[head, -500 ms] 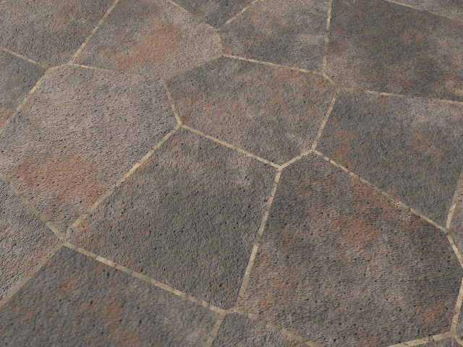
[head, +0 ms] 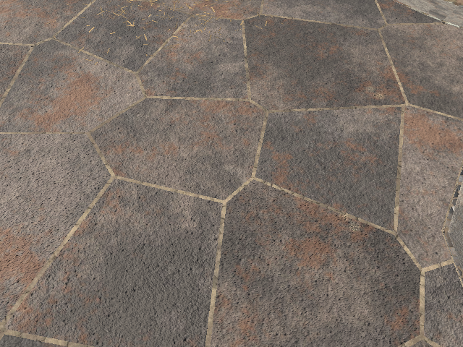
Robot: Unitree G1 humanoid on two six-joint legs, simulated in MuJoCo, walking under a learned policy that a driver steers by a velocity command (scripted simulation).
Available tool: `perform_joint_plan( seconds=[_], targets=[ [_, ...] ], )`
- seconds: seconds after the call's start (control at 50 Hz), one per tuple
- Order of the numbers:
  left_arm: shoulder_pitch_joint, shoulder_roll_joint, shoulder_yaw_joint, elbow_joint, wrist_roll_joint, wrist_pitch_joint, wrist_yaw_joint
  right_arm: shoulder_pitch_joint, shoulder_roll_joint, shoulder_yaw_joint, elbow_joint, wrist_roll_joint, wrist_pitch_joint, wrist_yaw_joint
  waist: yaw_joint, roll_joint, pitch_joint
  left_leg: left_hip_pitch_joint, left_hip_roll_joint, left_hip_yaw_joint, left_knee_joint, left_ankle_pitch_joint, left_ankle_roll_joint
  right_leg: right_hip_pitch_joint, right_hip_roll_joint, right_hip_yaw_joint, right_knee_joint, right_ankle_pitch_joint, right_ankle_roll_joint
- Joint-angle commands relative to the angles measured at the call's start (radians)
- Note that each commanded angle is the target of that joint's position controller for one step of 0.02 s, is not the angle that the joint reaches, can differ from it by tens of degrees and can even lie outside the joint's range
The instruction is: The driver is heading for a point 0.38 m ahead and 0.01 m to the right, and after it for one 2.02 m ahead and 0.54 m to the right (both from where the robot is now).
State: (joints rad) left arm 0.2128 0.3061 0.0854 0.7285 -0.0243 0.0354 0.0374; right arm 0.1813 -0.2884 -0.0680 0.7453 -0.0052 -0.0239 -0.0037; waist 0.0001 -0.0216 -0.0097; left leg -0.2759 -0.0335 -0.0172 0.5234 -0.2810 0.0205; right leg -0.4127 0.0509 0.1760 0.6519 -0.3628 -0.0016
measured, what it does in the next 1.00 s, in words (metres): walks ahead: right foot, then left foot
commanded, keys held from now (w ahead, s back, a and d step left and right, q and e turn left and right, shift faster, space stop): w+e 0.28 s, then w+q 0.50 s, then w+e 0.22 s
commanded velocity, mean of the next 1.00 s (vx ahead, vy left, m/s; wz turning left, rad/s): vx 0.45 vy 0.00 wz -0.08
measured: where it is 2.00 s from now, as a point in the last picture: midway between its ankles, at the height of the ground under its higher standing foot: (303, 197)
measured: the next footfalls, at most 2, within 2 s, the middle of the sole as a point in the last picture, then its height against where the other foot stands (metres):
right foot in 0.44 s outside the picture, level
left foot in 0.96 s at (231, 302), level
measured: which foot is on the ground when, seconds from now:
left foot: down 0.00-0.46, up 0.48-0.94, down 0.96-1.00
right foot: up 0.00-0.42, down 0.44-0.98, up 1.00-1.00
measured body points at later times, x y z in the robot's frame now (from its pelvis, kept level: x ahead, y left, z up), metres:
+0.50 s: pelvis +0.19 -0.08 -0.01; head +0.24 -0.09 +0.43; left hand +0.47 +0.09 -0.08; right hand +0.08 -0.34 -0.14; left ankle +0.02 +0.11 -0.67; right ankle +0.25 -0.20 -0.73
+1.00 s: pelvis +0.47 -0.08 -0.02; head +0.51 -0.07 +0.43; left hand +0.47 +0.19 -0.16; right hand +0.66 -0.33 -0.10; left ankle +0.59 +0.01 -0.73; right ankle +0.26 -0.21 -0.70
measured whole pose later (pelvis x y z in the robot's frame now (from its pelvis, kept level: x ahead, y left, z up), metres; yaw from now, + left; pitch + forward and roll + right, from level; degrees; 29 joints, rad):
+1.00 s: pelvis +0.47 -0.08 -0.02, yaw -3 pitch +2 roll -2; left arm 0.37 0.27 0.07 0.93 -0.03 -0.05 0.00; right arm 0.05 -0.25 -0.04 0.71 0.00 -0.06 0.03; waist 0.04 0.01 0.07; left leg -0.51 0.04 0.06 0.61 -0.12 0.07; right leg -0.03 -0.06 -0.12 0.69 -0.46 0.01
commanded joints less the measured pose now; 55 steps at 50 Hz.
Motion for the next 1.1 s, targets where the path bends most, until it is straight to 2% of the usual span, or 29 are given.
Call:
perform_joint_plan(
  seconds=[0.02, 0.06, 0.14, 0.3, 0.34, 0.38, 0.4, 0.42, 0.44, 0.46, 0.48, 0.5, 0.52, 0.54, 0.56, 0.58, 0.62, 0.66, 0.78, 0.84, 0.9, 0.92, 0.96, 0.98, 1.0, 1.02, 1.04, 1.06, 1.1],
  targets=[
    [-0.106, 0.118, 0.023, -0.143, -0.004, -0.052, -0.01, 0.078, -0.197, -0.051, -0.045, -0.034, -0.039, -0.006, -0.037, 0.191, 0.068, 0.23, 0.436, -0.611, -0.383, -0.48, 0.212, -0.464, -0.051, 0.038, 0.347, -0.096, -0.022],
    [-0.042, 0.13, 0.035, -0.092, 0.007, -0.054, -0.016, 0.029, -0.126, -0.031, -0.048, 0.001, -0.055, -0.019, -0.009, 0.153, 0.079, 0.269, 0.339, -0.395, -0.373, -0.281, 0.132, -0.473, -0.074, 0.014, 0.391, 0.041, -0.004],
    [-0.078, 0.056, 0.016, -0.1, 0.0, -0.07, -0.039, 0.126, -0.1, -0.023, -0.007, -0.01, -0.071, -0.023, -0.056, 0.125, 0.069, 0.284, 0.275, -0.13, -0.375, 0.073, 0.109, -0.458, -0.099, -0.048, 0.441, 0.222, 0.025],
    [-0.262, -0.012, -0.022, -0.201, -0.001, -0.076, -0.087, 0.225, -0.145, -0.032, 0.047, 0.009, -0.056, -0.014, -0.123, 0.105, 0.136, 0.281, 0.299, 0.063, -0.391, 0.251, 0.13, -0.351, -0.12, -0.175, 0.095, 0.319, 0.018],
    [-0.291, -0.019, -0.029, -0.221, -0.004, -0.082, -0.097, 0.263, -0.149, -0.03, 0.079, 0.025, -0.047, -0.004, -0.113, 0.101, 0.156, 0.307, 0.32, 0.053, -0.38, 0.321, 0.144, -0.303, -0.098, -0.207, 0.016, 0.245, -0.017],
    [-0.277, 0.01, -0.02, -0.227, 0.001, -0.092, -0.102, 0.258, -0.179, -0.034, 0.097, 0.043, -0.036, 0.001, -0.068, 0.131, 0.134, 0.338, 0.333, 0.047, -0.312, 0.578, 0.144, -0.194, -0.062, -0.245, -0.061, 0.167, -0.061],
    [-0.215, 0.042, -0.004, -0.214, 0.004, -0.096, -0.1, 0.253, -0.198, -0.036, 0.106, 0.047, -0.033, -0.001, -0.018, 0.152, 0.08, 0.343, 0.331, 0.052, -0.228, 0.799, 0.133, -0.07, -0.028, -0.261, -0.092, 0.161, -0.084],
    [-0.061, 0.084, 0.02, -0.171, 0.003, -0.097, -0.092, 0.234, -0.205, -0.034, 0.114, 0.05, -0.03, -0.004, 0.079, 0.148, -0.015, 0.307, 0.304, 0.084, -0.069, 0.944, 0.108, 0.152, -0.001, -0.274, -0.158, 0.241, -0.116],
    [0.109, 0.143, 0.048, -0.12, 0.008, -0.092, -0.075, 0.225, -0.19, -0.025, 0.11, 0.044, -0.038, -0.007, 0.16, 0.143, -0.125, 0.132, 0.263, 0.099, 0.133, 0.847, 0.071, 0.459, -0.049, -0.215, -0.133, 0.294, -0.146],
    [0.267, 0.242, 0.069, -0.087, 0.035, -0.083, -0.051, 0.242, -0.081, 0.009, 0.061, 0.014, -0.054, -0.001, 0.175, -0.063, -0.307, -0.243, 0.137, 0.115, 0.525, 0.266, 0.008, 0.866, -0.341, 0.163, -0.121, 0.225, -0.243],
    [0.258, 0.218, 0.051, -0.096, 0.04, -0.085, -0.046, 0.285, -0.063, 0.017, 0.075, 0.027, -0.075, 0.004, 0.143, -0.176, -0.47, -0.353, 0.024, -0.067, 0.757, -0.304, -0.012, 0.889, -0.507, 0.528, -0.278, 0.175, -0.332],
    [0.19, 0.146, 0.029, -0.091, 0.036, -0.089, -0.049, 0.208, -0.153, -0.016, 0.058, 0.059, -0.079, 0.006, 0.147, -0.112, -0.315, -0.43, 0.08, -0.126, 0.811, -0.253, -0.01, 0.747, -0.462, 0.381, -0.313, 0.15, -0.282],
    [0.136, 0.105, 0.016, -0.078, 0.025, -0.094, -0.051, 0.151, -0.142, -0.015, 0.036, 0.064, -0.078, 0.006, 0.11, -0.112, -0.16, -0.457, 0.128, -0.082, 0.78, -0.177, -0.003, 0.596, -0.41, 0.21, -0.336, 0.163, -0.241],
    [0.072, 0.071, 0.007, -0.066, 0.021, -0.102, -0.056, 0.132, -0.116, -0.014, 0.039, 0.049, -0.073, -0.001, 0.068, -0.068, -0.081, -0.429, 0.161, -0.069, 0.722, -0.098, -0.005, 0.462, -0.359, 0.115, -0.382, 0.171, -0.21],
    [0.02, 0.028, -0.003, -0.063, 0.024, -0.116, -0.061, 0.145, -0.109, -0.021, 0.054, 0.035, -0.055, -0.008, 0.032, -0.08, -0.028, -0.377, 0.183, -0.075, 0.684, -0.029, -0.001, 0.368, -0.306, 0.024, -0.425, 0.206, -0.176],
    [-0.006, 0.03, 0.001, -0.056, 0.03, -0.127, -0.062, 0.198, -0.078, -0.017, 0.065, 0.037, -0.039, -0.006, -0.004, -0.126, -0.025, -0.313, 0.194, -0.078, 0.684, 0.02, -0.009, 0.3, -0.311, -0.02, -0.466, 0.231, -0.185],
    [-0.03, 0.02, 0.005, -0.034, 0.033, -0.147, -0.063, 0.214, -0.042, -0.014, 0.074, 0.04, -0.015, -0.005, -0.029, -0.084, 0.017, -0.306, 0.195, -0.08, 0.67, 0.054, -0.023, 0.235, -0.304, -0.104, -0.514, 0.314, -0.192],
    [-0.031, 0.031, 0.01, -0.012, 0.043, -0.156, -0.057, 0.164, -0.045, -0.017, 0.054, 0.039, -0.004, -0.01, -0.032, -0.056, 0.059, -0.366, 0.192, -0.096, 0.614, 0.114, -0.033, 0.225, -0.296, -0.175, -0.536, 0.36, -0.186],
    [0.029, 0.096, 0.027, 0.036, 0.033, -0.147, -0.031, -0.035, -0.016, 0.005, -0.019, 0.026, -0.019, 0.028, 0.028, -0.005, 0.118, -0.387, 0.167, -0.021, 0.255, 0.352, -0.013, 0.304, -0.301, -0.321, -0.561, 0.423, -0.17],
    [0.117, 0.118, 0.033, 0.089, 0.004, -0.127, -0.033, -0.134, -0.011, 0.015, -0.071, 0.021, -0.024, 0.041, 0.056, 0.019, 0.156, -0.423, 0.147, -0.009, 0.135, 0.277, 0.018, 0.409, -0.339, -0.299, -0.534, 0.454, -0.184],
    [0.138, 0.148, 0.036, 0.125, -0.016, -0.102, -0.036, -0.159, -0.042, 0.008, -0.1, 0.014, -0.033, 0.052, 0.025, -0.007, 0.129, -0.376, 0.109, 0.043, 0.055, 0.148, 0.054, 0.513, -0.363, -0.26, -0.442, 0.644, -0.181],
    [0.128, 0.164, 0.037, 0.132, -0.014, -0.097, -0.036, -0.115, -0.071, -0.004, -0.093, 0.015, -0.036, 0.051, -0.011, -0.033, 0.082, -0.28, 0.077, 0.066, 0.039, 0.121, 0.067, 0.525, -0.357, -0.253, -0.371, 0.801, -0.168],
    [0.103, 0.139, 0.019, 0.139, -0.008, -0.091, -0.032, 0.184, -0.169, -0.056, -0.004, 0.016, -0.038, 0.034, -0.169, -0.034, -0.112, 0.201, 0.042, 0.079, 0.017, 0.223, 0.117, 0.352, -0.264, -0.299, -0.003, 0.874, -0.104],
    [0.181, 0.033, -0.015, 0.107, 0.005, -0.105, -0.041, 0.315, -0.285, -0.084, 0.021, -0.013, -0.036, 0.018, -0.163, 0.139, -0.29, 0.625, 0.313, -0.297, 0.016, 0.13, 0.243, -0.029, -0.132, -0.316, 0.389, 0.476, -0.036],
    [0.2, 0.003, -0.029, 0.126, 0.003, -0.122, -0.045, 0.314, -0.25, -0.068, 0.016, -0.005, -0.038, 0.015, -0.143, 0.236, -0.437, 0.694, 0.467, -0.664, -0.16, 0.08, 0.324, -0.164, -0.006, -0.14, 0.632, -0.214, -0.008],
    [0.114, 0.105, 0.004, 0.109, -0.036, -0.134, -0.047, 0.245, -0.179, -0.044, 0.003, -0.005, -0.042, 0.016, -0.156, 0.164, -0.317, 0.599, 0.442, -0.558, -0.2, 0.06, 0.272, -0.254, -0.056, -0.043, 0.699, -0.202, -0.02],
    [0.058, 0.102, 0.005, 0.087, -0.044, -0.136, -0.046, 0.177, -0.139, -0.033, 0.003, -0.003, -0.046, 0.014, -0.121, 0.151, -0.175, 0.465, 0.408, -0.395, -0.21, 0.084, 0.228, -0.299, -0.116, -0.078, 0.675, -0.133, -0.033],
    [0.035, 0.084, 0.004, 0.087, -0.029, -0.132, -0.038, 0.112, -0.1, -0.024, 0.01, 0.0, -0.053, 0.017, -0.085, 0.106, -0.087, 0.332, 0.363, -0.286, -0.247, 0.118, 0.196, -0.28, -0.158, -0.091, 0.603, -0.051, -0.033],
    [0.09, 0.06, 0.013, 0.116, -0.016, -0.1, -0.032, 0.038, -0.049, -0.015, 0.013, -0.009, -0.073, 0.019, -0.022, 0.144, -0.032, 0.174, 0.31, -0.147, -0.323, 0.146, 0.161, -0.163, -0.2, -0.081, 0.548, 0.063, -0.028]
  ],
)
